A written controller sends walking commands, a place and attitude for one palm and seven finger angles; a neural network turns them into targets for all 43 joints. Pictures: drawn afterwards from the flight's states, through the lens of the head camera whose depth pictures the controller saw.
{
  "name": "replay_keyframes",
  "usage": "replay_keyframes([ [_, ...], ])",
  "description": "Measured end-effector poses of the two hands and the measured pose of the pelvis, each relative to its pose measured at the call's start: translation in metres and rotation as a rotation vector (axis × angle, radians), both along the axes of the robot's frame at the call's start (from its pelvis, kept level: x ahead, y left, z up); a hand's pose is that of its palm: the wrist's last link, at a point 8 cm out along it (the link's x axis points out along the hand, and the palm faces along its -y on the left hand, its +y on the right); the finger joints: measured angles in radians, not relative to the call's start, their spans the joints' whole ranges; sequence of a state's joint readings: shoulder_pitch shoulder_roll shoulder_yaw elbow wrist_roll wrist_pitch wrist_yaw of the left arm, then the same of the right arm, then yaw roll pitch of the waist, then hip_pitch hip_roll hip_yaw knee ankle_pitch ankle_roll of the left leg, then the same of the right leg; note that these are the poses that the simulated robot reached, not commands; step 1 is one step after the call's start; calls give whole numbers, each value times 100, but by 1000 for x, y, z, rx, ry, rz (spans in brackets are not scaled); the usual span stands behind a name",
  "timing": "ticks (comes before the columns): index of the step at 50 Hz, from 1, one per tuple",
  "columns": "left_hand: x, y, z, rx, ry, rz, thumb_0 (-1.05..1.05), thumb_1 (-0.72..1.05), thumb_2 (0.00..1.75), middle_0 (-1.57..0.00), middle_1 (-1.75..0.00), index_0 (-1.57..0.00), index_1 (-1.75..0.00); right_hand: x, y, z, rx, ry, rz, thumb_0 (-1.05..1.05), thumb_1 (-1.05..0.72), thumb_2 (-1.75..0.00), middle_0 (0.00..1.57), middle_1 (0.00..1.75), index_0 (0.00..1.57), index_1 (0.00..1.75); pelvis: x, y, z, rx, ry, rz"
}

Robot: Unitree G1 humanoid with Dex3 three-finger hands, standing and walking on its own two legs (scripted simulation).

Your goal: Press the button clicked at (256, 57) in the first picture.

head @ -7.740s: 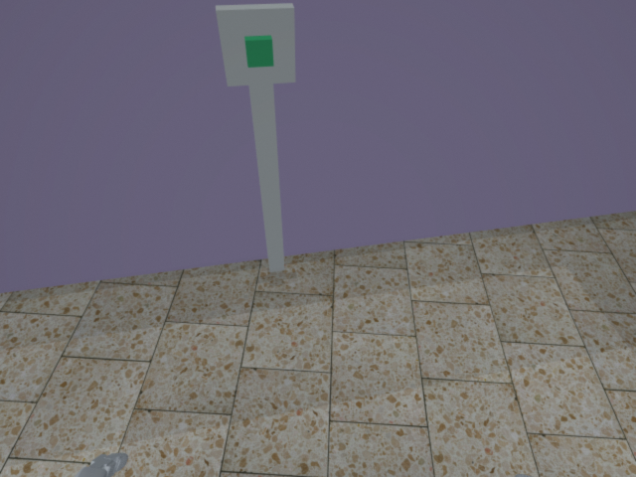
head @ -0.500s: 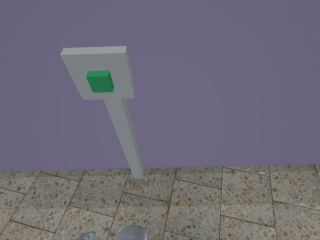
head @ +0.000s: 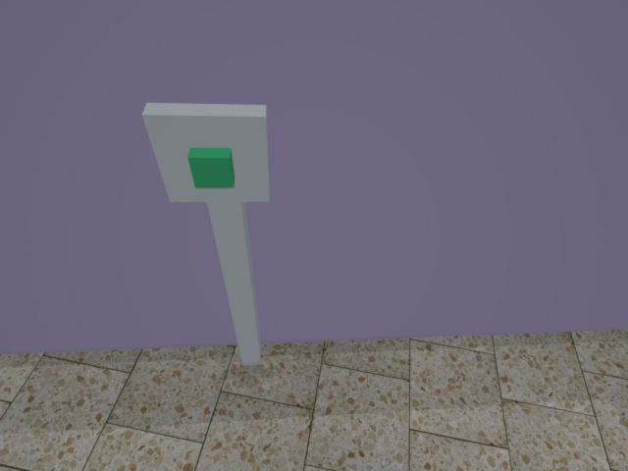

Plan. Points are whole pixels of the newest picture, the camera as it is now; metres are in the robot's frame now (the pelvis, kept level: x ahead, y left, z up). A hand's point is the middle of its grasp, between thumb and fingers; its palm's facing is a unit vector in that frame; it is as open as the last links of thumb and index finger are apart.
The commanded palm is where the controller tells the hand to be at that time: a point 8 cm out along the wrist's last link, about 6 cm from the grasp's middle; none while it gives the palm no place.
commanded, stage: come to a stop and stand still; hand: left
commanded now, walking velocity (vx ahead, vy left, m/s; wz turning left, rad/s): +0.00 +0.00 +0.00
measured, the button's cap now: (212, 167) +0.51 +0.18 +0.10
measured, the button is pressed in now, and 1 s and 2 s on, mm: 0 0 0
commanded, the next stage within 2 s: look again from close up in 0.58 s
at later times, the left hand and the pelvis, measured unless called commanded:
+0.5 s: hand out of the picture -0.01 +0.11 -0.18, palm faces +0.06 -0.97 -0.21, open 7.2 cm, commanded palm none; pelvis -0.02 -0.06 -0.01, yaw +1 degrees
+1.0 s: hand out of the picture -0.02 +0.16 -0.19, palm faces +0.05 -0.98 -0.20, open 7.4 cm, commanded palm none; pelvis -0.01 -0.01 -0.01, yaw +1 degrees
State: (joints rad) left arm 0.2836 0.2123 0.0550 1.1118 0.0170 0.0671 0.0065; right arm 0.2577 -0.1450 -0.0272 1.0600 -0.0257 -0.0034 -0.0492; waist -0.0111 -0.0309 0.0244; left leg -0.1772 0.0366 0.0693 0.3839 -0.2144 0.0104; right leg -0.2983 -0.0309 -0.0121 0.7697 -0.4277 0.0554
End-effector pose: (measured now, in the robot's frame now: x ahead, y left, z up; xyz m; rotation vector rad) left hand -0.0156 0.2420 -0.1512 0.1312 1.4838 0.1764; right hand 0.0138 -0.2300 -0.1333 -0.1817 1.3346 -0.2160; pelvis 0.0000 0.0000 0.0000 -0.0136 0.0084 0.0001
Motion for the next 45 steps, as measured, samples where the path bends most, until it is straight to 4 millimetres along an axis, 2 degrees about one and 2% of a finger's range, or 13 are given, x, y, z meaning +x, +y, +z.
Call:
replay_keyframes([
  [7, 34, -41, 5, 30, -130, -53, 1, 91, 90, -20, -30, -20, -30, -53, -27, -26, 68, 111, -64, 0, -91, -90, 20, 30, 20, 30, -9, -31, -9, 16, -23, 2],
  [11, 43, -56, 11, 51, -187, -54, 1, 93, 90, -20, -30, -20, -30, -67, -33, -31, 98, 141, -56, 0, -91, -90, 20, 30, 20, 30, -9, -44, -8, 12, -33, 14],
  [15, 43, -66, 11, 54, -205, -43, 1, 94, 90, -20, -30, -20, -30, -71, -35, -31, 117, 143, -45, 0, -91, -90, 20, 30, 20, 30, -11, -55, -7, 15, -46, 18],
  [19, 31, -73, 9, 50, -185, -25, 1, 95, 90, -20, -30, -20, -30, -71, -36, -30, 129, 146, -32, 0, -91, -90, 20, 30, 20, 30, -15, -62, -7, 12, -48, 21],
  [24, 5, -82, 6, 30, -120, -1, 1, 94, 90, -20, -30, -20, -30, -68, -38, -29, 128, 149, -20, 0, -91, -90, 20, 30, 20, 30, -16, -65, -6, 9, -44, 21],
  [30, -25, -94, 1, -13, -39, 32, 1, 92, 90, -20, -30, -20, -30, -60, -40, -25, 108, 145, -8, 0, -91, -90, 20, 30, 20, 30, -14, -62, -6, 8, -39, 21],
  [35, -39, -99, -2, -36, -7, 44, 1, 91, 90, -20, -30, -20, -30, -48, -38, -22, 90, 127, 4, 0, -91, -90, 20, 30, 20, 30, -13, -56, -5, 5, -31, 15],
  [39, -43, -90, -3, -41, -19, 15, 1, 91, 90, -20, -30, -20, -30, -29, -33, -23, 69, 55, 8, 1, -91, -90, 20, 30, 20, 30, -17, -41, -8, -17, -15, 9],
  [45, -29, -55, -10, -21, -62, 15, 1, 90, 90, -20, -30, -20, -30, -17, -13, -22, 48, -17, 38, 1, -94, -90, 20, 30, 20, 30, -16, -18, -13, -7, -21, 16],
])
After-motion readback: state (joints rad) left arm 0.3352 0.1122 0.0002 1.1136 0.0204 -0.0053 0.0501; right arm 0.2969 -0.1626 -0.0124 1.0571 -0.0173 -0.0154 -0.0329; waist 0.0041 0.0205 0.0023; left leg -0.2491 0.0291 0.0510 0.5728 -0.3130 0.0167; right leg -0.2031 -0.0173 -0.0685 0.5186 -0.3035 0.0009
